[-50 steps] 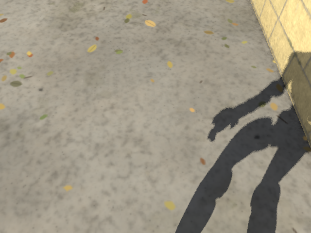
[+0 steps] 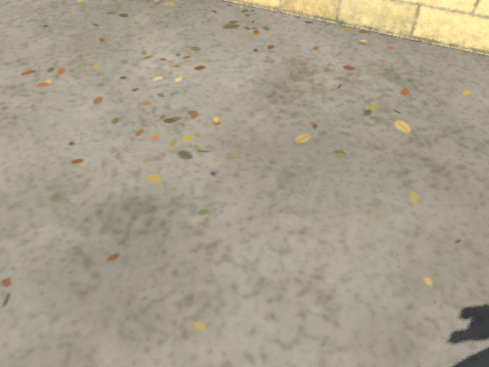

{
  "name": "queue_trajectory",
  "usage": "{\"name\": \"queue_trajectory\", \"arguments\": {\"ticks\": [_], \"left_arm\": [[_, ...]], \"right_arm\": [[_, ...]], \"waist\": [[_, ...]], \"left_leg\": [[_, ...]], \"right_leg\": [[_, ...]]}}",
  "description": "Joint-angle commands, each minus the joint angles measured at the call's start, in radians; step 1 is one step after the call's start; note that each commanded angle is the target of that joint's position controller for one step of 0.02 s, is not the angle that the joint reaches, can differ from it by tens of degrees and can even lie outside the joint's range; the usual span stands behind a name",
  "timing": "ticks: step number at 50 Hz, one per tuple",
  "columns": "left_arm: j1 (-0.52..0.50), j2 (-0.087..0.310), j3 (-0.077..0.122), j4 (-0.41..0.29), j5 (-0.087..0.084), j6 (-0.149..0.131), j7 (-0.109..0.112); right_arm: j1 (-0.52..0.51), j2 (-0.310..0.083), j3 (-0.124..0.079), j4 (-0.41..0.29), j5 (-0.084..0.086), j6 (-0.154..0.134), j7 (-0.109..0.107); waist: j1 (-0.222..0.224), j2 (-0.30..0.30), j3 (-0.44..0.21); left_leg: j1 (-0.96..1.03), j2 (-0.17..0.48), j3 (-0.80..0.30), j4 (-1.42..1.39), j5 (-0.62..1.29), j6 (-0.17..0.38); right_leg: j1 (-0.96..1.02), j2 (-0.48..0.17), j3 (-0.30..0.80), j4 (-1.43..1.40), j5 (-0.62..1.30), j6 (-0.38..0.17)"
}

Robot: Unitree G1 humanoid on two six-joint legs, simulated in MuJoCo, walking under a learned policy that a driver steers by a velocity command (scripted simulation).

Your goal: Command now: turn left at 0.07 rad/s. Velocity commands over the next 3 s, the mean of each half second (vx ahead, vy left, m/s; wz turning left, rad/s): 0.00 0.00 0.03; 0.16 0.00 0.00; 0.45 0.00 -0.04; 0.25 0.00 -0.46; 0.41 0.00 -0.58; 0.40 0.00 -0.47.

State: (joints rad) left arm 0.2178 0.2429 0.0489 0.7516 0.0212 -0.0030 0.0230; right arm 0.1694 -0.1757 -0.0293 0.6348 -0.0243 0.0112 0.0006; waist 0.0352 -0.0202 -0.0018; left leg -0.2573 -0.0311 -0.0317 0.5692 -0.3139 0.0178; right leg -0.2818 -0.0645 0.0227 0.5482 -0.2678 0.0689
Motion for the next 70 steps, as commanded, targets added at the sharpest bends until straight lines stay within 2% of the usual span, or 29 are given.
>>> {"name": "queue_trajectory", "arguments": {"ticks": [1, 7, 33, 34, 35, 36, 38, 39, 40, 41, 43, 44, 45, 46, 47, 49, 51, 53, 56, 60, 62, 63, 64, 65, 66, 67, 68, 69, 70], "left_arm": [[-0.018, 0.089, 0.025, -0.057, -0.002, -0.020, 0.002], [0.002, 0.084, 0.028, -0.038, -0.004, -0.025, 0.007], [0.029, 0.049, 0.027, 0.005, -0.013, -0.021, 0.020], [0.048, 0.040, 0.026, 0.017, -0.013, -0.019, 0.020], [0.057, 0.046, 0.028, 0.026, -0.019, -0.017, 0.021], [0.054, 0.051, 0.029, 0.025, -0.024, -0.018, 0.022], [0.017, 0.038, 0.024, 0.004, -0.034, -0.040, 0.020], [0.002, 0.028, 0.021, -0.005, -0.042, -0.058, 0.013], [-0.010, 0.027, 0.021, -0.011, -0.048, -0.075, 0.005], [0.006, 0.025, 0.021, -0.007, -0.052, -0.090, -0.004], [0.164, 0.028, 0.027, 0.057, -0.053, -0.110, -0.021], [0.282, 0.097, 0.047, 0.097, -0.044, -0.117, -0.023], [0.376, 0.226, 0.079, 0.113, -0.037, -0.125, -0.037], [0.347, 0.179, 0.061, 0.090, -0.017, -0.126, -0.038], [0.297, 0.132, 0.046, 0.073, -0.016, -0.125, -0.033], [0.240, 0.105, 0.033, 0.056, -0.024, -0.113, -0.032], [0.251, 0.055, 0.012, 0.070, -0.023, -0.097, -0.029], [0.276, 0.059, 0.010, 0.082, -0.027, -0.086, -0.020], [0.275, 0.110, 0.017, 0.082, -0.027, -0.077, -0.004], [0.285, 0.148, 0.029, 0.097, -0.046, -0.079, -0.004], [0.269, 0.160, 0.035, 0.102, -0.049, -0.075, -0.005], [0.256, 0.173, 0.040, 0.101, -0.046, -0.072, -0.006], [0.244, 0.180, 0.042, 0.100, -0.044, -0.067, -0.005], [0.236, 0.169, 0.038, 0.094, -0.038, -0.063, -0.004], [0.231, 0.131, 0.021, 0.063, -0.015, -0.063, -0.002], [0.380, -0.020, -0.022, 0.054, -0.028, -0.084, -0.011], [0.309, 0.099, 0.008, 0.066, -0.059, -0.106, -0.018], [0.185, 0.148, 0.021, 0.030, -0.078, -0.113, -0.021], [0.129, 0.140, 0.019, 0.018, -0.068, -0.114, -0.014]], "right_arm": [[-0.028, -0.124, -0.037, -0.076, 0.004, -0.017, -0.007], [-0.025, -0.101, -0.038, -0.075, 0.008, -0.016, -0.006], [0.050, -0.076, -0.050, 0.004, 0.017, -0.024, -0.022], [0.071, -0.074, -0.051, 0.017, 0.017, -0.021, -0.024], [0.088, -0.094, -0.058, 0.026, 0.023, -0.017, -0.026], [0.104, -0.121, -0.065, 0.031, 0.031, -0.014, -0.027], [0.148, -0.156, -0.069, 0.042, 0.043, -0.026, -0.027], [0.168, -0.178, -0.072, 0.055, 0.048, -0.037, -0.026], [0.169, -0.188, -0.073, 0.063, 0.053, -0.048, -0.026], [0.143, -0.183, -0.068, 0.065, 0.054, -0.056, -0.025], [0.027, -0.141, -0.053, 0.042, 0.056, -0.059, -0.021], [-0.042, -0.083, -0.037, 0.009, 0.054, -0.066, -0.022], [-0.073, -0.081, -0.039, -0.040, 0.066, -0.086, -0.029], [-0.079, -0.144, -0.053, -0.041, 0.070, -0.103, -0.030], [-0.039, -0.147, -0.057, -0.020, 0.074, -0.113, -0.021], [-0.017, -0.127, -0.052, 0.011, 0.052, -0.115, -0.009], [-0.034, -0.109, -0.051, 0.015, 0.045, -0.106, 0.008], [-0.073, -0.083, -0.041, 0.008, 0.042, -0.100, 0.019], [-0.182, -0.054, -0.022, -0.022, 0.045, -0.104, 0.033], [-0.253, -0.104, -0.027, -0.052, 0.057, -0.107, 0.046], [-0.249, -0.135, -0.035, -0.058, 0.054, -0.111, 0.049], [-0.211, -0.157, -0.045, -0.052, 0.050, -0.112, 0.048], [-0.117, -0.183, -0.061, -0.026, 0.046, -0.111, 0.042], [0.053, -0.223, -0.082, 0.025, 0.047, -0.106, 0.032], [0.251, -0.301, -0.101, 0.064, 0.035, -0.099, 0.016], [0.284, -0.360, -0.101, 0.085, 0.023, -0.103, 0.028], [0.249, -0.259, -0.079, 0.087, 0.034, -0.103, 0.027], [0.167, -0.214, -0.065, 0.084, 0.039, -0.103, 0.021], [0.092, -0.193, -0.056, 0.077, 0.035, -0.105, 0.020]], "waist": [[-0.013, 0.079, -0.003], [-0.015, 0.039, -0.022], [-0.021, 0.024, -0.010], [-0.022, 0.032, -0.029], [-0.028, 0.049, -0.014], [-0.037, 0.076, 0.024], [-0.058, 0.164, 0.101], [-0.061, 0.211, 0.123], [-0.059, 0.224, 0.148], [-0.038, 0.226, 0.154], [0.051, 0.171, 0.119], [0.090, 0.016, 0.097], [0.096, -0.295, 0.070], [0.091, -0.241, 0.079], [0.048, -0.156, 0.094], [0.021, -0.057, 0.068], [0.015, -0.074, 0.061], [0.023, -0.071, 0.061], [0.042, -0.068, 0.077], [0.040, -0.100, 0.111], [0.013, -0.097, 0.105], [-0.016, -0.104, 0.071], [-0.073, -0.106, 0.003], [-0.150, -0.093, -0.100], [-0.213, 0.046, -0.254], [-0.119, 0.339, -0.414], [-0.149, 0.250, -0.331], [-0.137, 0.176, -0.158], [-0.101, 0.068, -0.092]], "left_leg": [[-0.032, 0.104, -0.122, -0.161, 0.084, 0.046], [-0.008, 0.087, -0.101, -0.133, 0.135, 0.048], [-0.021, 0.051, -0.041, -0.077, 0.170, 0.013], [-0.015, 0.044, -0.035, -0.085, 0.070, 0.017], [-0.024, 0.038, -0.041, -0.097, -0.100, 0.035], [-0.051, 0.055, -0.077, -0.129, -0.299, 0.063], [-0.073, 0.160, -0.249, -0.244, -0.535, 0.138], [-0.062, 0.227, -0.359, -0.300, -0.589, 0.182], [-0.087, 0.268, -0.431, -0.319, -0.584, 0.211], [-0.103, 0.278, -0.435, -0.310, -0.533, 0.214], [-0.214, 0.190, -0.278, -0.185, -0.368, 0.140], [-0.328, 0.077, -0.104, 0.055, -0.225, 0.059], [-0.507, -0.041, 0.044, 0.405, -0.172, -0.010], [-0.637, -0.005, -0.059, 0.578, -0.263, 0.005], [-0.690, 0.040, -0.074, 0.667, -0.192, 0.027], [-0.689, 0.099, -0.048, 0.636, -0.024, 0.051], [-0.600, 0.118, -0.008, 0.531, 0.070, 0.040], [-0.561, 0.105, 0.033, 0.408, 0.135, 0.018], [-0.449, 0.073, 0.066, 0.167, 0.263, -0.001], [-0.344, 0.062, 0.057, 0.031, 0.308, 0.015], [-0.307, 0.052, 0.058, -0.011, 0.269, 0.049], [-0.235, 0.030, 0.074, -0.024, 0.249, 0.069], [-0.097, -0.001, 0.100, -0.038, 0.243, 0.093], [0.138, -0.006, 0.098, -0.032, 0.250, 0.124], [0.461, 0.204, -0.150, -0.014, 0.213, 0.189], [0.704, 0.430, -0.682, -0.201, -0.062, 0.352], [0.630, 0.404, -0.749, -0.308, -0.215, 0.325], [0.475, 0.380, -0.568, -0.312, -0.170, 0.272], [0.316, 0.347, -0.438, -0.329, -0.033, 0.241]], "right_leg": [[0.023, 0.000, -0.006, -0.043, 0.100, -0.015], [0.035, -0.001, -0.006, -0.047, 0.116, -0.011], [0.039, 0.013, -0.004, -0.028, 0.129, -0.038], [0.043, 0.029, -0.022, -0.021, 0.040, -0.041], [0.015, 0.057, -0.051, 0.008, -0.105, -0.050], [-0.039, 0.075, -0.070, 0.040, -0.230, -0.062], [-0.151, 0.090, -0.089, 0.150, -0.273, -0.081], [-0.190, 0.092, -0.092, 0.217, -0.233, -0.095], [-0.193, 0.076, -0.066, 0.239, -0.211, -0.119], [-0.169, 0.062, -0.050, 0.213, -0.206, -0.144], [0.085, 0.056, -0.025, 0.005, -0.156, -0.187], [0.199, -0.049, 0.171, -0.122, -0.231, -0.228], [0.327, -0.262, 0.607, -0.317, -0.277, -0.357], [0.364, -0.333, 0.752, -0.365, -0.202, -0.408], [0.393, -0.311, 0.647, -0.321, -0.122, -0.383], [0.383, -0.244, 0.448, -0.320, -0.002, -0.314], [0.333, -0.180, 0.292, -0.360, 0.146, -0.269], [0.318, -0.146, 0.191, -0.378, 0.254, -0.258], [0.242, -0.116, 0.099, -0.397, 0.280, -0.243], [0.226, -0.168, 0.099, -0.411, 0.255, -0.245], [0.279, -0.192, 0.092, -0.364, 0.377, -0.228], [0.300, -0.189, 0.076, -0.298, 0.546, -0.215], [0.297, -0.164, 0.041, -0.174, 0.729, -0.197], [0.216, -0.121, 0.007, 0.024, 0.797, -0.170], [-0.024, -0.057, -0.029, 0.367, 0.472, -0.134], [-0.342, 0.128, 0.045, 0.702, -0.283, -0.085], [-0.466, 0.078, 0.129, 0.814, -0.275, -0.095], [-0.522, 0.025, 0.097, 0.818, -0.178, -0.109], [-0.472, -0.026, 0.078, 0.775, -0.080, -0.112]]}}
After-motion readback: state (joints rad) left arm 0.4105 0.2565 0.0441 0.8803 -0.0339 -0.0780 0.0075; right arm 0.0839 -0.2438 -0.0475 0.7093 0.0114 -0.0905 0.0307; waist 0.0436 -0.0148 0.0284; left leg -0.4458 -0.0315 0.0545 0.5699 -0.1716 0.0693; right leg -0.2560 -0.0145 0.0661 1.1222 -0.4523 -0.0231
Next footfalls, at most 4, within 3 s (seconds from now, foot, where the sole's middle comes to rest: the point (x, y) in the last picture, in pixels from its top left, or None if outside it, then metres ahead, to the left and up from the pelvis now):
1.32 left None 0.39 0.10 -0.77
1.82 right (303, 332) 0.63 -0.13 -0.77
2.28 left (237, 291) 0.75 0.06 -0.77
2.78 right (366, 269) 0.84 -0.34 -0.77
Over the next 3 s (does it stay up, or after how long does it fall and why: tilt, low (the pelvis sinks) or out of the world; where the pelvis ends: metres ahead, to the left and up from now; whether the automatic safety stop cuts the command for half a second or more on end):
stays up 0.85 -0.23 0.01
